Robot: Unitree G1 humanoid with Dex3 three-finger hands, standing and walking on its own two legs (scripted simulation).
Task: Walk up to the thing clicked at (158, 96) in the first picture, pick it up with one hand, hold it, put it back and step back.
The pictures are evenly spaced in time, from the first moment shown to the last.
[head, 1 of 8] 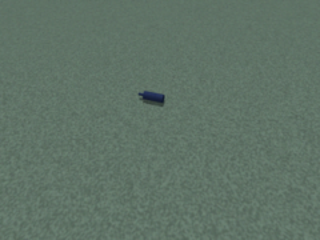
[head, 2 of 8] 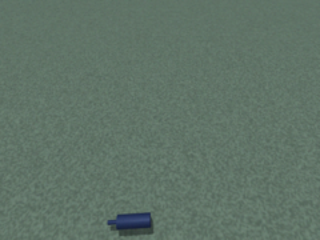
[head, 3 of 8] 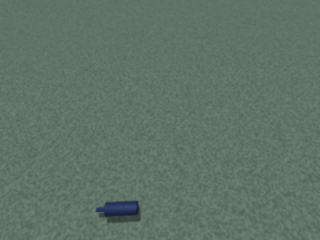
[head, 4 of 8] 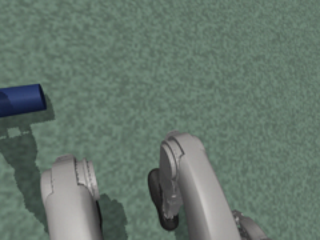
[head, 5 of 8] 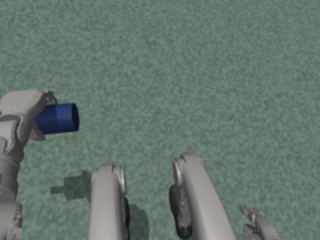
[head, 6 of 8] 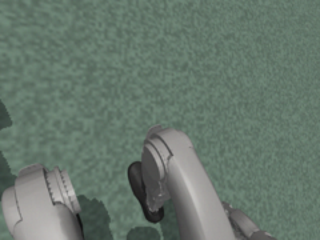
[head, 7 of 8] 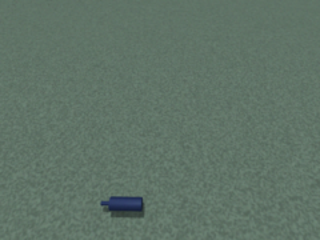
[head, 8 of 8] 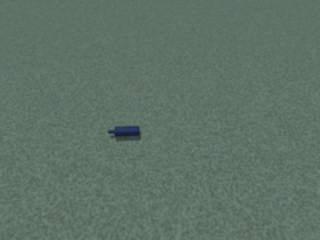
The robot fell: no
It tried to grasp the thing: yes
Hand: left
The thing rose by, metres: 0.67
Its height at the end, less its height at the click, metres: +0.00
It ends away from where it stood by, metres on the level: 0.01
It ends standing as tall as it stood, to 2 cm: yes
